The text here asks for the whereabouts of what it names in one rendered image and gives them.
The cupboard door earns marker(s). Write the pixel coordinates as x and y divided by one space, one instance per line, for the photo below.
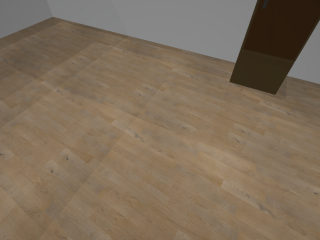
281 28

